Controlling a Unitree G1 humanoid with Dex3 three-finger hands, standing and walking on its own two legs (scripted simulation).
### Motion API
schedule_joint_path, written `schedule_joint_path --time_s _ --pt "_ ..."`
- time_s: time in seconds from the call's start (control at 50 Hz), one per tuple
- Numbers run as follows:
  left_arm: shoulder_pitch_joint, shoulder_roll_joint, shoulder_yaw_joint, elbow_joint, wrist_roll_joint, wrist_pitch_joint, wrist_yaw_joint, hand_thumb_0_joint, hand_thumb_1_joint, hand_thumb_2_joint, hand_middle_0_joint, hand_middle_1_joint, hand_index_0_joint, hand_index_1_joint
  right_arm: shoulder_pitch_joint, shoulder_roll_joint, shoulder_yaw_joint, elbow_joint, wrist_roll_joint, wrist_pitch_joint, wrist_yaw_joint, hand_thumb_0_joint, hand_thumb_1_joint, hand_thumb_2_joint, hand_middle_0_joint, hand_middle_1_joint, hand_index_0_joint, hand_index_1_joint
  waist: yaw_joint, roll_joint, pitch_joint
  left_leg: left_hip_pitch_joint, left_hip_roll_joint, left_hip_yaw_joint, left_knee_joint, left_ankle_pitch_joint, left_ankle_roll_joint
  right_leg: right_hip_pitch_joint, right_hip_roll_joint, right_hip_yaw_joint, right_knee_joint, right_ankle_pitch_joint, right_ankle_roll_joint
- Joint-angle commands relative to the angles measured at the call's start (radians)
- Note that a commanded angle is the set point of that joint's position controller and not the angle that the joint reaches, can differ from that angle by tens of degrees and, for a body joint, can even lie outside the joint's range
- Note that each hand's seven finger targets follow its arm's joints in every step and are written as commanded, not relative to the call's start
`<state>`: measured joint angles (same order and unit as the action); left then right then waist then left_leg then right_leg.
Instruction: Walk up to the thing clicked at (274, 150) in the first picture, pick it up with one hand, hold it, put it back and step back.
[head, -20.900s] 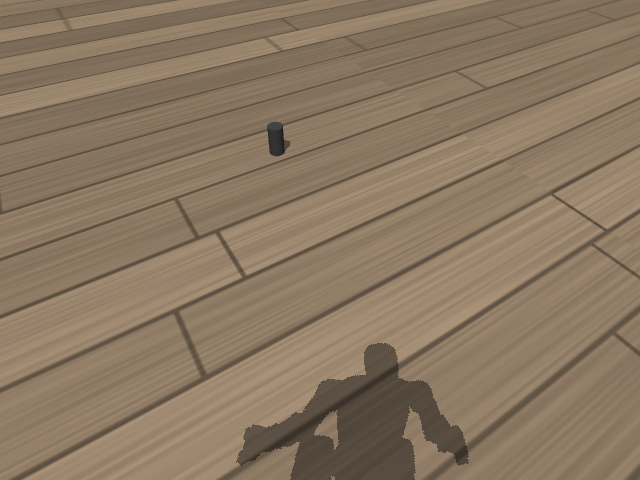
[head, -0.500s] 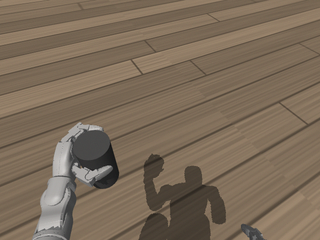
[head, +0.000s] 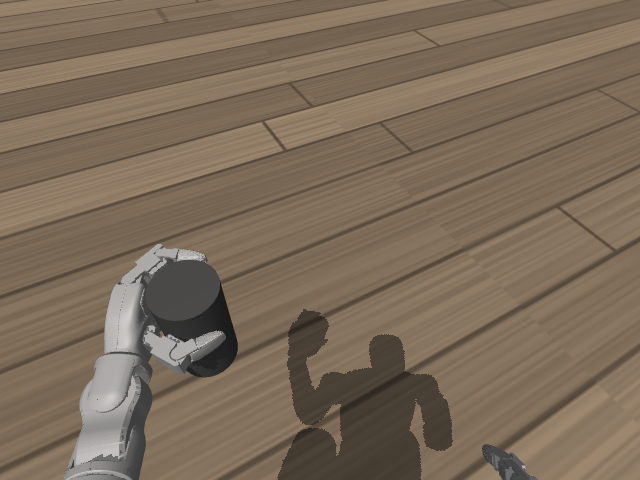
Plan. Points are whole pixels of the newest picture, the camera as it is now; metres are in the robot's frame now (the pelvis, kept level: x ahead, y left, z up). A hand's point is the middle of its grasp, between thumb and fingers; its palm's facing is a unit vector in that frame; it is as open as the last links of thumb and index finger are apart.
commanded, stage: hold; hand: left
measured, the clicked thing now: (197, 322) +0.32 +0.16 +0.03
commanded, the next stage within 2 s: crouch in 0.04 s
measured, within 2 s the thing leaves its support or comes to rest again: neither
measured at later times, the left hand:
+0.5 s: hand (199, 332) +0.33 +0.17 -0.01, palm faces +0.10 -1.00 +0.02, open 11.0 cm
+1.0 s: hand (220, 379) +0.36 +0.19 -0.26, palm faces +0.09 -1.00 -0.01, open 11.0 cm
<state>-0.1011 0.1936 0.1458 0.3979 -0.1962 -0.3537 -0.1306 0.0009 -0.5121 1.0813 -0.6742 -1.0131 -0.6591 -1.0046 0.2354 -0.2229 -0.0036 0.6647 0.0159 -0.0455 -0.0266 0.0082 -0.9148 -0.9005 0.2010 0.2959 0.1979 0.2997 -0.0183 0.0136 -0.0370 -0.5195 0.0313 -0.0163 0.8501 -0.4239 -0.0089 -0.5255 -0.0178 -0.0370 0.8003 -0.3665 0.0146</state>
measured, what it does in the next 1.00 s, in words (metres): lowers itself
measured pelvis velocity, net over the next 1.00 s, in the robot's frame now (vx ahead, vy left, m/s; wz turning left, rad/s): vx -0.06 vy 0.00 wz -0.02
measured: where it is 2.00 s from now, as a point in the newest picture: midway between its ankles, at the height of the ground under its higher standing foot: outside the picture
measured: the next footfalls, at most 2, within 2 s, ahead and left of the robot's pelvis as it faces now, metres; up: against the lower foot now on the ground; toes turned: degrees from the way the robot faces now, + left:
none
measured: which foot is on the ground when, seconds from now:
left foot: down 0.00-1.00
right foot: down 0.00-1.00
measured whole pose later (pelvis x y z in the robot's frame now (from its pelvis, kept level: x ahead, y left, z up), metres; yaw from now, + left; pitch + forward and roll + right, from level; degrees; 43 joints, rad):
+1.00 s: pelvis -0.06 +0.00 -0.23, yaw -1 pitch +33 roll -3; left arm -0.54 0.29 0.34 0.99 -0.16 -0.76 -0.20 0.00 -0.50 1.07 -0.67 -1.00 -0.66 -0.99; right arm 0.13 -0.25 0.01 0.69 -0.07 -0.06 0.07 0.01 -0.90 -0.90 0.20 0.30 0.20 0.30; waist -0.07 -0.01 -0.19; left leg -1.75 0.01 -0.05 1.88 -0.70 -0.01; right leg -1.76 -0.04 -0.03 1.82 -0.63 0.01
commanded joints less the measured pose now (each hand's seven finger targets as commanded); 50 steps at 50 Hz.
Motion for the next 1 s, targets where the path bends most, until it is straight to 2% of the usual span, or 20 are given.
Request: schedule_joint_path --time_s 0.0,0.06,0.1,0.12,0.16,0.18,0.32,0.36,0.38,0.4,0.42,0.48,0.52,0.54,0.6,0.62,0.64,0.8,0.94,0.98 --pt "-0.290 0.122 0.032 -0.201 -0.005 -0.063 -0.008 0.000 0.039 1.161 -1.185 -1.351 -1.204 -1.348 -0.033 -0.143 -0.057 -0.132 0.004 -0.046 -0.012 0.000 -0.908 -0.904 0.199 0.300 0.199 0.300 -0.016 0.002 -0.232 0.080 -0.017 0.001 -0.139 0.206 0.009 0.104 0.027 -0.011 -0.095 0.202 -0.029" --pt "-0.300 0.111 0.015 -0.240 -0.013 -0.061 -0.015 0.000 0.030 1.161 -1.210 -1.370 -1.230 -1.366 -0.042 -0.139 -0.052 -0.144 0.005 -0.052 -0.008 0.000 -0.913 -0.904 0.199 0.300 0.199 0.300 -0.005 0.022 -0.234 0.081 -0.020 -0.003 -0.151 0.186 0.007 0.121 0.026 -0.014 -0.100 0.183 -0.031" --pt "-0.307 0.132 0.033 -0.260 -0.014 -0.061 -0.012 0.000 0.009 1.151 -1.208 -1.369 -1.229 -1.364 -0.049 -0.137 -0.051 -0.147 0.007 -0.053 -0.007 0.000 -0.913 -0.904 0.199 0.300 0.199 0.300 0.004 0.032 -0.249 0.083 -0.023 0.001 -0.152 0.169 0.007 0.125 0.025 -0.011 -0.106 0.165 -0.031" --pt "-0.272 0.138 0.049 -0.234 -0.012 -0.056 -0.006 0.000 0.076 1.207 -1.258 -1.402 -1.272 -1.405 -0.043 -0.141 -0.054 -0.147 0.008 -0.053 -0.008 0.000 -0.914 -0.910 0.200 0.301 0.200 0.301 0.003 0.007 -0.257 0.086 -0.022 -0.001 -0.150 0.182 0.008 0.136 0.026 -0.014 -0.105 0.175 -0.029" --pt "-0.231 0.115 0.039 -0.205 -0.009 -0.051 0.003 0.000 0.108 1.144 -1.231 -1.330 -1.251 -1.322 -0.045 -0.137 -0.052 -0.150 0.007 -0.052 -0.005 0.000 -0.878 -0.900 0.199 0.300 0.200 0.300 -0.001 -0.017 -0.230 0.060 -0.024 0.004 -0.144 0.180 0.011 0.134 0.026 -0.012 -0.108 0.177 -0.027" --pt "-0.228 0.131 0.060 -0.189 -0.007 -0.049 0.008 0.000 0.080 1.150 -1.241 -1.342 -1.261 -1.334 -0.042 -0.136 -0.052 -0.140 0.007 -0.052 -0.005 0.000 -0.882 -0.901 0.199 0.300 0.200 0.300 0.002 -0.020 -0.215 0.051 -0.023 0.005 -0.137 0.186 0.012 0.122 0.024 -0.010 -0.108 0.182 -0.026" --pt "-0.283 0.082 0.051 -0.122 0.006 -0.103 0.038 0.000 0.087 1.156 -1.224 -1.328 -1.243 -1.322 -0.038 -0.132 -0.061 -0.131 -0.009 -0.055 0.010 0.000 -0.879 -0.901 0.199 0.300 0.199 0.300 -0.021 -0.039 -0.193 -0.038 -0.022 0.003 -0.074 0.148 0.017 0.018 0.020 -0.006 -0.043 0.158 -0.026" --pt "-0.317 0.079 0.048 -0.094 0.013 -0.139 0.040 0.000 0.086 1.154 -1.217 -1.327 -1.236 -1.322 -0.031 -0.134 -0.064 -0.123 -0.014 -0.061 0.017 0.000 -0.882 -0.902 0.199 0.300 0.199 0.300 -0.036 -0.020 -0.217 -0.064 -0.025 0.004 -0.035 0.138 0.017 -0.025 0.017 0.000 -0.003 0.155 -0.027" --pt "-0.339 0.103 0.073 -0.076 0.017 -0.158 0.040 0.000 0.080 1.147 -1.209 -1.323 -1.229 -1.317 -0.026 -0.136 -0.067 -0.114 -0.016 -0.063 0.019 0.000 -0.884 -0.903 0.199 0.300 0.199 0.300 -0.030 -0.011 -0.237 -0.088 -0.026 0.002 -0.009 0.134 0.016 -0.051 0.016 0.001 0.021 0.150 -0.029" --pt "-0.357 0.080 0.041 -0.045 0.023 -0.177 0.035 0.000 0.066 1.155 -1.204 -1.324 -1.222 -1.320 -0.023 -0.133 -0.067 -0.110 -0.021 -0.063 0.020 0.000 -0.886 -0.903 0.199 0.300 0.199 0.300 -0.051 -0.025 -0.254 -0.111 -0.028 0.003 0.023 0.129 0.019 -0.078 0.015 0.006 0.044 0.153 -0.027" --pt "-0.367 0.110 0.074 -0.015 0.023 -0.200 0.029 0.000 0.067 1.140 -1.195 -1.309 -1.212 -1.305 -0.027 -0.136 -0.069 -0.106 -0.024 -0.068 0.023 0.000 -0.887 -0.904 0.199 0.300 0.199 0.300 -0.044 -0.020 -0.249 -0.151 -0.029 0.000 0.052 0.108 0.019 -0.118 0.015 0.005 0.071 0.132 -0.028" --pt "-0.393 0.144 0.107 0.069 0.030 -0.267 0.012 0.000 0.074 1.161 -1.223 -1.337 -1.238 -1.335 -0.009 -0.137 -0.071 -0.095 -0.033 -0.072 0.032 0.000 -0.893 -0.905 0.199 0.300 0.199 0.300 -0.041 -0.003 -0.339 -0.245 -0.035 0.000 0.150 0.086 0.019 -0.190 0.010 0.015 0.163 0.112 -0.030" --pt "-0.432 0.129 0.094 0.108 0.026 -0.309 -0.004 0.000 0.077 1.181 -1.235 -1.359 -1.252 -1.356 -0.006 -0.147 -0.072 -0.094 -0.039 -0.076 0.041 0.000 -0.893 -0.904 0.199 0.300 0.199 0.300 -0.048 0.017 -0.379 -0.327 -0.037 -0.011 0.220 0.074 0.015 -0.289 0.016 0.008 0.248 0.092 -0.036" --pt "-0.400 0.139 0.125 0.191 0.021 -0.322 -0.008 0.000 0.072 1.179 -1.241 -1.359 -1.255 -1.358 -0.002 -0.164 -0.077 -0.090 -0.040 -0.075 0.045 0.000 -0.895 -0.905 0.199 0.300 0.199 0.300 -0.048 0.004 -0.390 -0.367 -0.035 -0.017 0.260 0.062 0.016 -0.351 0.019 0.004 0.290 0.068 -0.038" --pt "-0.441 0.156 0.139 0.213 0.009 -0.387 -0.034 0.000 0.107 1.189 -1.262 -1.370 -1.276 -1.369 -0.020 -0.176 -0.066 -0.105 -0.044 -0.077 0.055 0.000 -0.896 -0.904 0.198 0.300 0.199 0.300 -0.030 0.043 -0.492 -0.458 -0.036 -0.030 0.369 0.075 0.012 -0.477 0.017 -0.001 0.415 0.052 -0.045" --pt "-0.447 0.158 0.129 0.264 0.011 -0.397 -0.048 0.000 0.098 1.197 -1.275 -1.379 -1.287 -1.379 -0.013 -0.185 -0.066 -0.097 -0.047 -0.073 0.058 0.000 -0.899 -0.905 0.198 0.300 0.199 0.300 -0.041 0.049 -0.496 -0.486 -0.034 -0.039 0.402 0.082 0.009 -0.535 0.020 -0.007 0.459 0.044 -0.049" --pt "-0.508 0.168 0.123 0.204 0.013 -0.419 -0.059 0.000 0.077 1.194 -1.267 -1.373 -1.279 -1.375 -0.015 -0.185 -0.066 -0.108 -0.051 -0.074 0.060 0.000 -0.894 -0.905 0.198 0.300 0.199 0.300 -0.035 0.081 -0.537 -0.510 -0.037 -0.038 0.436 0.074 0.007 -0.572 0.020 -0.003 0.493 0.041 -0.050" --pt "-0.619 0.239 0.224 0.307 0.002 -0.459 -0.056 0.000 0.061 1.212 -1.211 -1.332 -1.212 -1.345 0.012 -0.214 -0.065 -0.080 -0.065 -0.048 0.071 0.000 -0.903 -0.911 0.198 0.300 0.199 0.300 -0.041 0.041 -0.726 -0.740 -0.043 -0.037 0.673 0.101 0.021 -0.710 0.013 0.018 0.704 0.056 -0.047" --pt "-0.732 0.237 0.197 0.424 0.041 -0.485 -0.084 0.000 0.118 1.256 -1.230 -1.370 -1.236 -1.380 0.008 -0.224 -0.062 -0.038 -0.088 -0.037 0.086 0.000 -0.905 -0.911 0.198 0.300 0.199 0.300 -0.088 0.046 -0.720 -0.902 -0.042 -0.033 0.825 0.003 0.021 -0.908 0.011 0.015 0.844 -0.036 -0.051" --pt "-0.791 0.268 0.224 0.431 0.046 -0.499 -0.076 0.000 0.096 1.251 -1.221 -1.368 -1.228 -1.377 0.008 -0.222 -0.055 -0.033 -0.095 -0.038 0.091 0.000 -0.905 -0.910 0.199 0.300 0.199 0.300 -0.089 0.055 -0.732 -0.959 -0.044 -0.030 0.861 -0.046 0.019 -0.947 0.011 0.008 0.885 -0.076 -0.052"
